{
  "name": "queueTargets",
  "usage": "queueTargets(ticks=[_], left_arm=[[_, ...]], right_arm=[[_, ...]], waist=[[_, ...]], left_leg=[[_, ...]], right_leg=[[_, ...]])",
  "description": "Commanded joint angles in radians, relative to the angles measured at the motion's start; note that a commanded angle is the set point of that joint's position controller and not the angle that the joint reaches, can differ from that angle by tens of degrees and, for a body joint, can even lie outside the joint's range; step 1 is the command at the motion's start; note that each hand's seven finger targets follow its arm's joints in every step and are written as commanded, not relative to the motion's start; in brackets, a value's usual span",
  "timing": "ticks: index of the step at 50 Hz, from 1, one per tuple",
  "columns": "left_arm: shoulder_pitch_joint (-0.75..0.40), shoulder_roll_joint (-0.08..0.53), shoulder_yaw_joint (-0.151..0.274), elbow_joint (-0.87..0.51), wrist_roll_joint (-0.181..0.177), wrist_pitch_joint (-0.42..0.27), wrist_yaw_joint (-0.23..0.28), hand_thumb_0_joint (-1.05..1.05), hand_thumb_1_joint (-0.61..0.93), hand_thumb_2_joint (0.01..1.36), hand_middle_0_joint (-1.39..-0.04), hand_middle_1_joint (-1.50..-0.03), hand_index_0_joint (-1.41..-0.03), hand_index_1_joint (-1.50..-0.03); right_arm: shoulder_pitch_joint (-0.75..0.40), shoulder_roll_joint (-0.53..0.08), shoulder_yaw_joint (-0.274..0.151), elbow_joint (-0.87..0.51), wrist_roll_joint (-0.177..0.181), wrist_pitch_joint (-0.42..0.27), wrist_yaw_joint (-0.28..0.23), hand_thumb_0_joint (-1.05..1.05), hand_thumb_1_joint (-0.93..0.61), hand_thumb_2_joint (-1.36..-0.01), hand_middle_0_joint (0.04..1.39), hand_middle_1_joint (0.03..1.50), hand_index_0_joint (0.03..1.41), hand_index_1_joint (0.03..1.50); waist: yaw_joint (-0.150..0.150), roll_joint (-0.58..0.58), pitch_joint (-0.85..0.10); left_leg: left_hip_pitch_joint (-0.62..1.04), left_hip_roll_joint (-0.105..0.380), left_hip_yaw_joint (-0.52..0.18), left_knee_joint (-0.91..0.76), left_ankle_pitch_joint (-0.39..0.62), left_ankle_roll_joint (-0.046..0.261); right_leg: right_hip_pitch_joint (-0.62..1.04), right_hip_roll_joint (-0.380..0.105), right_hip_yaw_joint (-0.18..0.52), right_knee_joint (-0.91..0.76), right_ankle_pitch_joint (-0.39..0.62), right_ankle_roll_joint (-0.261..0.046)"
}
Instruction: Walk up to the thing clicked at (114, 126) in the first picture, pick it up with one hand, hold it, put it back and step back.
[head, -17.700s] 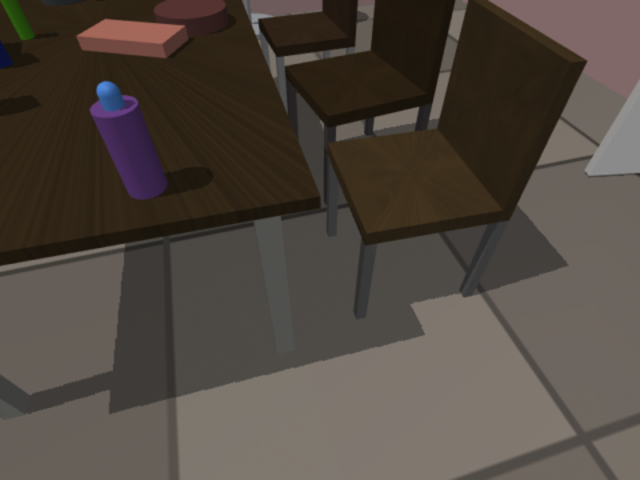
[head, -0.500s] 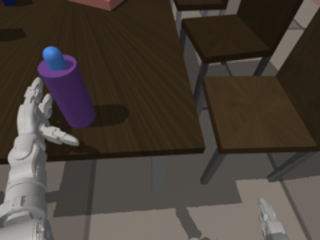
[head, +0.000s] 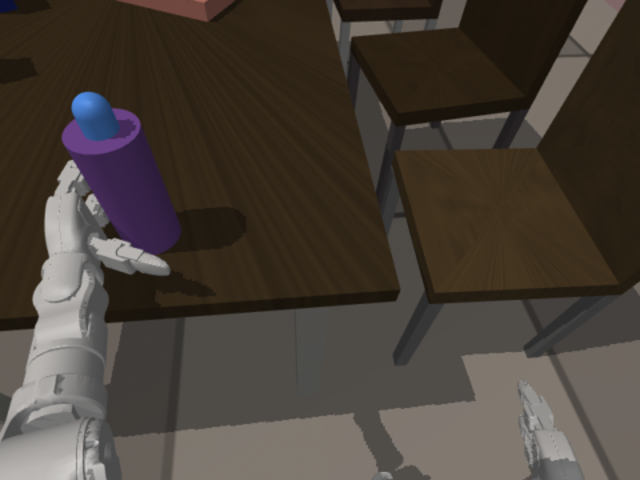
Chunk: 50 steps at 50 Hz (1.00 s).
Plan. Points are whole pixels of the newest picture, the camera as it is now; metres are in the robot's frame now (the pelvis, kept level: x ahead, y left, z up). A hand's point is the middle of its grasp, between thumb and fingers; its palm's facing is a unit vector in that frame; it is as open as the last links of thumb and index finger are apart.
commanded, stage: close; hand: left
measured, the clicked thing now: (125, 177) +0.47 +0.22 +0.13
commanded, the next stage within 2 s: settle in 0.54 s
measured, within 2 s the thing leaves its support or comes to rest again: leaves its support in 1.00 s
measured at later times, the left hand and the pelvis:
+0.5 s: hand (125, 196) +0.47 +0.23 +0.10, palm faces +0.19 -0.98 +0.01, open 11.0 cm; pelvis -0.01 +0.01 -0.01, yaw +0 degrees
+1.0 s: hand (131, 189) +0.48 +0.22 +0.10, palm faces +0.18 -0.98 -0.02, open 10.8 cm; pelvis +0.00 +0.00 +0.00, yaw +0 degrees
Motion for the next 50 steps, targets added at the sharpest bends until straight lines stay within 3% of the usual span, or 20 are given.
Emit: queueTargets(ticks=[1, 4, 6, 7, 12, 15, 17, 19, 21, 24, 27, 30, 32, 35, 37, 41, 44, 46, 47, 50], left_arm=[[-0.433, 0.259, 0.033, -0.196, -0.001, -0.063, 0.000, 0.000, -0.526, 0.137, -0.495, -0.318, -0.510, -0.305], [-0.525, 0.190, -0.029, -0.225, -0.007, -0.069, -0.027, 0.000, -0.510, 0.176, -0.544, -0.351, -0.552, -0.344], [-0.572, 0.250, -0.012, -0.256, -0.007, -0.075, -0.034, 0.000, -0.482, 0.234, -0.593, -0.404, -0.597, -0.401], [-0.580, 0.288, 0.001, -0.244, 0.000, -0.074, -0.029, 0.000, -0.501, 0.247, -0.625, -0.436, -0.630, -0.433], [-0.511, 0.314, 0.066, -0.047, 0.005, -0.048, 0.009, 0.000, -0.408, 0.357, -0.709, -0.542, -0.718, -0.537], [-0.500, 0.289, 0.055, 0.007, 0.019, -0.052, 0.007, 0.000, -0.349, 0.409, -0.761, -0.600, -0.776, -0.591], [-0.541, 0.307, 0.059, 0.004, 0.021, -0.068, -0.002, 0.000, -0.296, 0.459, -0.835, -0.664, -0.849, -0.656], [-0.581, 0.311, 0.055, 0.005, 0.018, -0.075, -0.013, 0.000, -0.277, 0.540, -0.940, -0.771, -0.955, -0.763], [-0.603, 0.293, 0.035, -0.020, 0.018, -0.074, -0.023, 0.000, -0.218, 0.619, -1.012, -0.853, -1.028, -0.845], [-0.601, 0.330, 0.056, -0.017, 0.014, -0.064, -0.015, 0.000, -0.091, 0.700, -1.097, -0.936, -1.116, -0.925], [-0.580, 0.292, 0.039, 0.004, 0.020, -0.052, -0.001, 0.000, 0.000, 0.774, -1.182, -1.022, -1.201, -1.009], [-0.574, 0.293, 0.043, 0.030, 0.030, -0.062, 0.004, 0.000, 0.097, 1.014, -1.291, -1.224, -1.305, -1.221], [-0.548, 0.280, 0.048, 0.043, 0.019, -0.068, -0.001, 0.000, 0.211, 1.174, -1.419, -1.384, -1.432, -1.381], [-0.587, 0.308, 0.044, -0.001, 0.018, -0.067, -0.013, 0.000, 0.415, 1.283, -1.339, -1.357, -1.340, -1.373], [-0.622, 0.322, 0.034, -0.063, 0.022, -0.065, -0.019, 0.000, 0.471, 1.314, -1.338, -1.362, -1.335, -1.381], [-0.643, 0.329, 0.039, -0.110, 0.009, -0.053, -0.022, 0.000, 0.263, 1.324, -1.398, -1.445, -1.400, -1.463], [-0.698, 0.332, 0.029, -0.184, 0.002, -0.041, -0.012, 0.000, 0.195, 1.314, -1.400, -1.451, -1.402, -1.471], [-0.712, 0.379, 0.056, -0.208, 0.002, -0.035, -0.002, 0.000, 0.156, 1.309, -1.398, -1.456, -1.401, -1.474], [-0.737, 0.375, 0.046, -0.242, 0.003, -0.033, 0.003, 0.000, 0.137, 1.295, -1.377, -1.439, -1.380, -1.458], [-0.747, 0.387, 0.054, -0.271, 0.004, -0.023, 0.013, 0.000, 0.137, 1.292, -1.358, -1.428, -1.361, -1.447]], right_arm=[[0.067, -0.154, -0.094, -0.124, -0.006, -0.046, -0.004, 0.000, 0.529, -0.042, 0.049, 0.049, 0.049, 0.049], [0.037, -0.115, -0.052, -0.152, -0.007, -0.055, 0.006, 0.000, 0.523, -0.045, 0.049, 0.049, 0.049, 0.049], [-0.006, -0.101, -0.029, -0.167, -0.005, -0.061, 0.008, 0.000, 0.523, -0.046, 0.049, 0.050, 0.049, 0.050], [-0.012, -0.114, -0.044, -0.166, -0.006, -0.059, 0.004, 0.000, 0.519, -0.047, 0.049, 0.049, 0.049, 0.050], [0.017, -0.198, -0.115, -0.122, -0.015, -0.049, 0.000, 0.000, 0.529, -0.044, 0.049, 0.049, 0.048, 0.049], [0.024, -0.169, -0.089, -0.136, -0.019, -0.046, 0.010, 0.000, 0.534, -0.042, 0.049, 0.049, 0.049, 0.049], [-0.005, -0.113, -0.031, -0.132, -0.017, -0.044, 0.020, 0.000, 0.528, -0.043, 0.049, 0.049, 0.049, 0.049], [-0.026, -0.123, -0.037, -0.177, -0.015, -0.048, 0.020, 0.000, 0.526, -0.044, 0.049, 0.049, 0.048, 0.049], [-0.016, -0.126, -0.040, -0.155, -0.015, -0.046, 0.014, 0.000, 0.533, -0.042, 0.049, 0.049, 0.048, 0.049], [0.033, -0.178, -0.084, -0.134, -0.018, -0.041, 0.007, 0.000, 0.542, -0.039, 0.049, 0.049, 0.049, 0.049], [0.014, -0.188, -0.100, -0.119, -0.016, -0.040, 0.004, 0.000, 0.537, -0.040, 0.049, 0.050, 0.049, 0.050], [-0.023, -0.136, -0.037, -0.139, -0.015, -0.044, 0.009, 0.000, 0.539, -0.044, 0.049, 0.049, 0.048, 0.049], [0.002, -0.125, -0.034, -0.138, -0.011, -0.044, 0.012, 0.000, 0.546, -0.042, 0.048, 0.049, 0.048, 0.049], [0.026, -0.163, -0.080, -0.121, -0.012, -0.038, 0.004, 0.000, 0.552, -0.049, 0.049, 0.050, 0.049, 0.050], [0.015, -0.144, -0.055, -0.132, -0.012, -0.035, 0.006, 0.000, 0.551, -0.051, 0.049, 0.050, 0.049, 0.050], [0.005, -0.129, -0.036, -0.119, -0.006, -0.037, 0.003, 0.000, 0.538, -0.053, 0.049, 0.050, 0.049, 0.050], [-0.024, -0.114, -0.018, -0.142, -0.003, -0.039, 0.000, 0.000, 0.527, -0.056, 0.049, 0.050, 0.049, 0.050], [-0.033, -0.147, -0.054, -0.124, -0.002, -0.040, -0.009, 0.000, 0.524, -0.056, 0.049, 0.050, 0.049, 0.050], [-0.036, -0.137, -0.043, -0.122, -0.002, -0.041, -0.011, 0.000, 0.526, -0.056, 0.049, 0.050, 0.049, 0.050], [-0.020, -0.135, -0.041, -0.126, 0.001, -0.045, -0.018, 0.000, 0.526, -0.056, 0.049, 0.050, 0.049, 0.050]], waist=[[-0.028, 0.074, -0.326], [-0.047, 0.116, -0.397], [-0.020, 0.133, -0.442], [-0.017, 0.143, -0.465], [-0.030, 0.083, -0.357], [-0.037, 0.062, -0.351], [-0.017, 0.063, -0.356], [-0.031, 0.035, -0.409], [-0.034, 0.074, -0.439], [-0.038, 0.089, -0.457], [-0.044, 0.050, -0.382], [-0.037, 0.037, -0.366], [-0.039, 0.038, -0.377], [-0.044, 0.068, -0.424], [-0.035, 0.103, -0.456], [-0.024, 0.127, -0.471], [-0.012, 0.143, -0.503], [-0.016, 0.132, -0.533], [-0.006, 0.147, -0.508], [-0.019, 0.135, -0.539]], left_leg=[[0.079, -0.017, 0.046, -0.110, 0.382, 0.011], [0.145, -0.005, 0.035, -0.089, 0.449, 0.004], [0.137, -0.006, 0.033, -0.092, 0.439, 0.000], [0.129, -0.012, 0.039, -0.092, 0.420, 0.003], [0.044, -0.002, 0.021, -0.113, 0.337, -0.002], [0.009, -0.006, 0.026, -0.100, 0.316, 0.005], [-0.038, -0.011, 0.030, -0.097, 0.302, 0.009], [-0.037, -0.013, 0.034, -0.092, 0.287, 0.017], [0.008, -0.012, 0.038, -0.090, 0.294, 0.013], [0.027, -0.012, 0.034, -0.090, 0.311, 0.006], [-0.003, -0.012, 0.034, -0.100, 0.242, 0.014], [-0.046, -0.013, 0.034, -0.092, 0.215, 0.019], [-0.058, -0.015, 0.039, -0.086, 0.239, 0.020], [0.002, -0.020, 0.044, -0.083, 0.279, 0.017], [0.022, -0.024, 0.049, -0.080, 0.292, 0.016], [0.058, -0.012, 0.038, -0.094, 0.329, 0.005], [0.077, -0.013, 0.038, -0.093, 0.382, 0.005], [0.082, -0.012, 0.038, -0.096, 0.404, 0.006], [0.099, -0.014, 0.040, -0.102, 0.402, 0.005], [0.130, -0.013, 0.036, -0.105, 0.428, 0.006]], right_leg=[[0.243, 0.017, -0.019, -0.067, 0.296, -0.040], [0.199, 0.019, -0.024, -0.055, 0.320, -0.044], [0.239, 0.015, -0.025, -0.052, 0.310, -0.047], [0.269, 0.012, -0.020, -0.052, 0.313, -0.045], [0.196, 0.022, -0.032, -0.055, 0.217, -0.053], [0.186, 0.023, -0.031, -0.051, 0.210, -0.050], [0.209, 0.020, -0.027, -0.046, 0.203, -0.048], [0.236, 0.020, -0.022, -0.044, 0.208, -0.043], [0.209, 0.020, -0.018, -0.042, 0.207, -0.046], [0.212, 0.021, -0.024, -0.048, 0.216, -0.048], [0.173, 0.023, -0.024, -0.057, 0.158, -0.046], [0.160, 0.023, -0.025, -0.058, 0.129, -0.043], [0.181, 0.020, -0.021, -0.045, 0.157, -0.044], [0.198, 0.019, -0.020, -0.046, 0.201, -0.043], [0.214, 0.016, -0.014, -0.051, 0.219, -0.042], [0.217, 0.021, -0.025, -0.049, 0.225, -0.050], [0.277, 0.019, -0.025, -0.048, 0.277, -0.050], [0.318, 0.017, -0.021, -0.046, 0.315, -0.048], [0.310, 0.019, -0.022, -0.055, 0.306, -0.048], [0.336, 0.017, -0.023, -0.062, 0.337, -0.046]])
